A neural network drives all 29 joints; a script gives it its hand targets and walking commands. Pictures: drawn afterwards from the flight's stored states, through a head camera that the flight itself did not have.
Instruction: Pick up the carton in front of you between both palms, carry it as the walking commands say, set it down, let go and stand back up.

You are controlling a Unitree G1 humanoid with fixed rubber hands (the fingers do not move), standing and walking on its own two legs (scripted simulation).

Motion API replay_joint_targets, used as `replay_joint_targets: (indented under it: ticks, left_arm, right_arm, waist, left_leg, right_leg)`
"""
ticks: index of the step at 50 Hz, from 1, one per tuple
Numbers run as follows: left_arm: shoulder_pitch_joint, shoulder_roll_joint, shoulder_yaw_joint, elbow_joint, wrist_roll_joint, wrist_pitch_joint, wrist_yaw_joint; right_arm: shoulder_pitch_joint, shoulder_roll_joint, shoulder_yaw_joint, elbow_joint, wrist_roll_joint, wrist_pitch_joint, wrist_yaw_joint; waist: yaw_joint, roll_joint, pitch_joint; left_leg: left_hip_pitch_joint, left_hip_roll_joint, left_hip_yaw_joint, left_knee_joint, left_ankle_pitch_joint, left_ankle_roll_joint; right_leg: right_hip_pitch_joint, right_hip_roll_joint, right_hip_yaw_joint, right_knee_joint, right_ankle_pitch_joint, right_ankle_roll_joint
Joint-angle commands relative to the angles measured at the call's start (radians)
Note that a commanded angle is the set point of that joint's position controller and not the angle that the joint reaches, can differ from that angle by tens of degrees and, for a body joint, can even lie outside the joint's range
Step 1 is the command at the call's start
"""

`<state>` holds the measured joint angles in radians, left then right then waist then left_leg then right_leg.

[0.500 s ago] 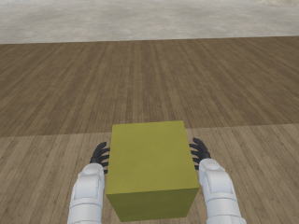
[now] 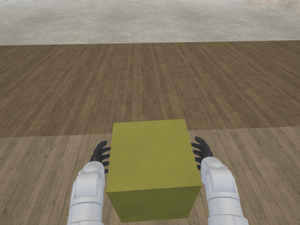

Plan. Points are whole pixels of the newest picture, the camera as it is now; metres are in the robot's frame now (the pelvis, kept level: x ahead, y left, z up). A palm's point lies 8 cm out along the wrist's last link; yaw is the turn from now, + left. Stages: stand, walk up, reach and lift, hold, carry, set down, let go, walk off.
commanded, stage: hold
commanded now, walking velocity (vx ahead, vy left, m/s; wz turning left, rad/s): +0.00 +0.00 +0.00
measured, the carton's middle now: (152, 172) +0.30 +0.00 -0.02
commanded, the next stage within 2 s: carry in 0.80 s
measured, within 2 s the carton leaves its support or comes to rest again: neither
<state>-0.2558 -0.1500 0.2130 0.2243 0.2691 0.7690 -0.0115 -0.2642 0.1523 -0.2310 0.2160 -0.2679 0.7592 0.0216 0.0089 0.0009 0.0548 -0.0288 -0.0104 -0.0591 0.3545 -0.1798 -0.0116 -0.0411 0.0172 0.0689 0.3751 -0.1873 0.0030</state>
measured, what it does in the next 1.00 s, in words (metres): stands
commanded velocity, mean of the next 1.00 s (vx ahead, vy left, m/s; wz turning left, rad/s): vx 0.12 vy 0.00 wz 0.00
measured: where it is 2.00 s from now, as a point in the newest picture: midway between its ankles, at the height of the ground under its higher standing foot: (142, 219)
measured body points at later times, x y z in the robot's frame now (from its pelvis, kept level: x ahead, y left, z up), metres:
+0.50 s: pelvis +0.01 +0.00 +0.00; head -0.02 +0.00 +0.45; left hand +0.31 +0.15 +0.04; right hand +0.31 -0.15 +0.04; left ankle +0.02 +0.13 -0.75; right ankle +0.02 -0.12 -0.75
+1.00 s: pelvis +0.03 +0.00 +0.00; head -0.02 -0.01 +0.44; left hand +0.31 +0.15 +0.05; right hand +0.31 -0.15 +0.05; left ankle +0.02 +0.13 -0.74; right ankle +0.02 -0.12 -0.74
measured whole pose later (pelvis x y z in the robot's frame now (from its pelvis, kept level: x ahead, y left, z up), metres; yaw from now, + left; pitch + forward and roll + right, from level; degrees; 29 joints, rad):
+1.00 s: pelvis +0.03 +0.00 +0.00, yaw +0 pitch -1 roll +0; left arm -0.12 -0.13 0.11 -0.01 0.18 0.85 0.03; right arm -0.11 0.13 -0.11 -0.02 -0.19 0.82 -0.02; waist 0.01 0.01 -0.10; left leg -0.20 0.00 -0.05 0.50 -0.40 -0.03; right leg -0.20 0.02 0.05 0.49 -0.37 0.01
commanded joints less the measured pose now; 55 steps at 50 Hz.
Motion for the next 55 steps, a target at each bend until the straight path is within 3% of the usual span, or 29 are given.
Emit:
replay_joint_targets:
  ticks: [1, 2, 5, 7, 13, 14, 17, 18, 24, 25, 27, 28, 29, 30, 31, 32, 33, 34, 35, 36, 37, 39, 40, 42, 44, 49, 52, 53, 55]
  left_arm:
    - [-0.614, -0.886, -0.583, -0.138, -0.249, -0.071, -0.237]
    - [-0.593, -0.921, -0.557, -0.085, -0.252, -0.071, -0.243]
    - [-0.522, -0.87, -0.509, -0.021, -0.216, -0.049, -0.231]
    - [-0.56, -0.859, -0.499, -0.031, -0.218, -0.052, -0.228]
    - [-0.505, -0.871, -0.558, -0.094, -0.247, -0.06, -0.23]
    - [-0.468, -0.854, -0.51, -0.063, -0.208, -0.05, -0.225]
    - [-0.508, -0.859, -0.527, -0.078, -0.233, -0.042, -0.221]
    - [-0.426, -0.857, -0.53, -0.084, -0.251, -0.038, -0.222]
    - [-0.448, -0.876, -0.535, -0.124, -0.237, -0.039, -0.211]
    - [-0.387, -0.875, -0.582, -0.169, -0.259, -0.033, -0.205]
    - [-0.407, -0.804, -0.547, -0.162, -0.238, -0.036, -0.207]
    - [-0.434, -0.822, -0.589, -0.198, -0.276, -0.041, -0.208]
    - [-0.437, -0.815, -0.555, -0.175, -0.237, -0.047, -0.207]
    - [-0.413, -0.83, -0.567, -0.122, -0.257, -0.034, -0.207]
    - [-0.389, -0.839, -0.574, -0.212, -0.263, -0.048, -0.205]
    - [-0.377, -0.86, -0.588, -0.165, -0.284, -0.033, -0.204]
    - [-0.344, -0.8, -0.539, -0.168, -0.24, -0.035, -0.198]
    - [-0.274, -0.856, -0.604, -0.172, -0.282, -0.023, -0.2]
    - [-0.307, -0.877, -0.628, -0.223, -0.299, -0.028, -0.199]
    - [-0.271, -0.832, -0.582, -0.222, -0.25, -0.022, -0.197]
    - [-0.316, -0.823, -0.556, -0.132, -0.253, -0.02, -0.2]
    - [-0.311, -0.803, -0.563, -0.157, -0.247, -0.025, -0.197]
    - [-0.356, -0.818, -0.574, -0.189, -0.26, -0.026, -0.197]
    - [-0.43, -0.876, -0.643, -0.279, -0.327, -0.028, -0.203]
    - [-0.492, -0.894, -0.714, -0.393, -0.389, -0.013, -0.191]
    - [-0.345, -0.822, -0.779, -0.486, -0.402, 0.1, -0.142]
    - [-0.266, -0.827, -0.831, -0.59, -0.433, 0.179, -0.109]
    - [-0.256, -0.79, -0.805, -0.624, -0.426, 0.198, -0.09]
    - [-0.154, -0.735, -0.751, -0.617, -0.379, 0.256, -0.053]
  right_arm:
    - [-0.468, 0.963, 0.536, 0.009, 0.238, -0.047, 0.222]
    - [-0.488, 0.943, 0.538, -0.044, 0.241, -0.05, 0.216]
    - [-0.481, 0.899, 0.509, 0.027, 0.221, -0.038, 0.211]
    - [-0.459, 0.884, 0.497, 0.019, 0.201, -0.03, 0.206]
    - [-0.481, 0.929, 0.562, -0.062, 0.256, -0.038, 0.218]
    - [-0.516, 0.932, 0.553, -0.041, 0.262, -0.03, 0.216]
    - [-0.416, 0.865, 0.493, -0.015, 0.196, -0.023, 0.205]
    - [-0.403, 0.905, 0.553, -0.055, 0.25, -0.024, 0.205]
    - [-0.412, 0.876, 0.546, -0.074, 0.235, -0.022, 0.193]
    - [-0.326, 0.891, 0.569, -0.105, 0.252, -0.021, 0.197]
    - [-0.361, 0.88, 0.574, -0.123, 0.261, -0.027, 0.194]
    - [-0.314, 0.869, 0.544, -0.117, 0.214, -0.021, 0.189]
    - [-0.374, 0.89, 0.57, -0.118, 0.246, -0.031, 0.185]
    - [-0.373, 0.835, 0.557, -0.125, 0.257, -0.034, 0.183]
    - [-0.347, 0.849, 0.565, -0.134, 0.249, -0.025, 0.188]
    - [-0.309, 0.862, 0.585, -0.158, 0.246, -0.026, 0.187]
    - [-0.358, 0.834, 0.589, -0.142, 0.265, -0.02, 0.183]
    - [-0.321, 0.872, 0.645, -0.223, 0.297, -0.022, 0.186]
    - [-0.277, 0.867, 0.658, -0.211, 0.297, -0.018, 0.189]
    - [-0.282, 0.845, 0.608, -0.191, 0.265, -0.002, 0.185]
    - [-0.296, 0.784, 0.547, -0.149, 0.219, -0.004, 0.183]
    - [-0.306, 0.821, 0.557, -0.169, 0.24, -0.017, 0.186]
    - [-0.327, 0.829, 0.594, -0.137, 0.268, -0.014, 0.192]
    - [-0.37, 0.901, 0.682, -0.233, 0.317, -0.006, 0.18]
    - [-0.361, 0.925, 0.737, -0.293, 0.347, 0.01, 0.179]
    - [-0.322, 0.869, 0.847, -0.445, 0.425, 0.113, 0.14]
    - [-0.313, 0.806, 0.859, -0.632, 0.453, 0.174, 0.1]
    - [-0.268, 0.811, 0.874, -0.639, 0.451, 0.206, 0.087]
    - [-0.194, 0.766, 0.835, -0.622, 0.449, 0.264, 0.061]
  waist:
    - [-0.007, 0.013, -0.287]
    - [-0.038, -0.001, -0.298]
    - [0.0, -0.005, -0.243]
    - [-0.033, -0.011, -0.181]
    - [-0.006, -0.011, -0.236]
    - [0.066, -0.016, -0.221]
    - [-0.027, -0.02, -0.202]
    - [0.012, -0.01, -0.252]
    - [-0.013, 0.044, -0.276]
    - [-0.012, -0.003, -0.257]
    - [0.031, 0.013, -0.281]
    - [-0.043, -0.044, -0.268]
    - [0.014, 0.012, -0.282]
    - [-0.02, 0.03, -0.256]
    - [-0.002, -0.002, -0.28]
    - [-0.046, -0.026, -0.278]
    - [0.048, -0.004, -0.205]
    - [0.0, -0.041, -0.296]
    - [0.004, 0.009, -0.306]
    - [0.018, -0.009, -0.282]
    - [-0.04, -0.036, -0.228]
    - [-0.024, -0.013, -0.223]
    - [-0.011, 0.069, -0.289]
    - [-0.005, 0.046, -0.259]
    - [0.004, 0.072, -0.221]
    - [0.016, -0.173, -0.251]
    - [0.024, -0.138, -0.32]
    - [0.007, -0.199, -0.313]
    - [-0.012, -0.048, -0.311]
  left_leg:
    - [0.024, -0.085, 0.023, -0.038, 0.035, 0.012]
    - [0.033, -0.089, 0.014, -0.025, 0.059, 0.012]
    - [-0.004, -0.09, 0.016, -0.047, 0.08, 0.008]
    - [0.013, -0.09, 0.02, -0.038, -0.016, 0.006]
    - [0.041, -0.077, 0.002, -0.053, 0.093, 0.02]
    - [-0.027, -0.069, 0.015, -0.063, 0.047, 0.016]
    - [0.05, -0.074, 0.011, -0.059, 0.104, 0.008]
    - [0.07, -0.086, 0.007, -0.056, 0.154, 0.009]
    - [0.1, -0.083, -0.001, -0.039, 0.214, 0.004]
    - [0.086, -0.078, -0.011, -0.046, 0.272, -0.003]
    - [0.104, -0.086, 0.009, -0.038, 0.269, 0.005]
    - [0.085, -0.068, -0.012, -0.033, 0.291, -0.006]
    - [0.084, -0.096, -0.002, -0.039, 0.274, 0.001]
    - [0.04, -0.085, 0.0, -0.042, 0.265, -0.01]
    - [0.07, -0.078, -0.01, -0.053, 0.252, 0.002]
    - [0.105, -0.079, -0.017, -0.046, 0.267, -0.007]
    - [0.005, -0.092, -0.002, -0.047, 0.267, -0.01]
    - [0.089, -0.087, -0.025, -0.071, 0.313, -0.001]
    - [0.089, -0.097, -0.014, -0.043, 0.341, -0.005]
    - [0.091, -0.091, -0.014, -0.059, 0.312, -0.003]
    - [0.07, -0.084, -0.015, -0.06, 0.278, 0.003]
    - [0.05, -0.087, -0.005, -0.079, 0.17, -0.004]
    - [-0.029, 0.109, 0.033, 0.003, -0.042, -0.002]
    - [-0.144, 0.109, -0.044, -0.048, -0.533, 0.026]
    - [-0.255, 0.087, -0.017, -0.014, -0.582, 0.013]
    - [-0.372, 0.034, 0.119, 0.235, -0.209, -0.02]
    - [-0.38, 0.022, 0.16, 0.146, -0.212, 0.007]
    - [-0.349, 0.026, 0.135, 0.11, -0.196, 0.008]
    - [-0.043, 0.08, 0.11, -0.029, -0.26, 0.028]
  right_leg:
    - [0.036, 0.074, 0.003, -0.064, 0.076, 0.006]
    - [0.019, 0.076, -0.003, -0.069, 0.073, 0.006]
    - [0.049, 0.076, -0.006, -0.074, 0.11, 0.013]
    - [-0.021, 0.078, -0.014, -0.076, 0.002, 0.006]
    - [-0.011, 0.076, -0.011, -0.056, 0.083, 0.016]
    - [0.029, 0.071, -0.009, -0.067, 0.05, 0.015]
    - [-0.017, 0.091, -0.016, -0.087, 0.089, 0.011]
    - [0.043, 0.089, -0.003, -0.069, 0.168, 0.022]
    - [0.039, 0.072, 0.006, -0.064, 0.226, 0.006]
    - [0.051, 0.09, 0.006, -0.054, 0.286, 0.012]
    - [0.026, 0.07, 0.002, -0.077, 0.253, 0.019]
    - [0.047, 0.093, -0.003, -0.073, 0.258, 0.011]
    - [0.043, 0.083, 0.008, -0.057, 0.312, 0.026]
    - [0.069, 0.091, -0.002, -0.065, 0.272, 0.007]
    - [0.062, 0.091, -0.005, -0.073, 0.218, 0.009]
    - [0.073, 0.094, 0.008, -0.072, 0.27, 0.011]
    - [0.052, 0.079, -0.001, -0.055, 0.287, 0.022]
    - [0.099, 0.1, -0.003, -0.065, 0.306, 0.028]
    - [0.114, 0.077, 0.018, -0.079, 0.328, 0.014]
    - [0.098, 0.081, 0.012, -0.083, 0.333, 0.018]
    - [0.059, 0.083, 0.004, -0.098, 0.251, 0.011]
    - [0.08, 0.091, -0.005, -0.086, 0.2, 0.012]
    - [-0.082, -0.109, -0.013, -0.011, -0.044, -0.001]
    - [-0.171, -0.049, -0.014, 0.024, -0.46, -0.002]
    - [-0.185, -0.068, -0.017, 0.01, -0.481, 0.005]
    - [-0.108, -0.191, 0.2, -0.09, -0.36, -0.087]
    - [-0.024, -0.219, 0.235, -0.048, -0.19, -0.126]
    - [-0.058, -0.228, 0.234, -0.046, -0.123, -0.121]
    - [-0.322, -0.166, 0.088, 0.084, -0.246, -0.096]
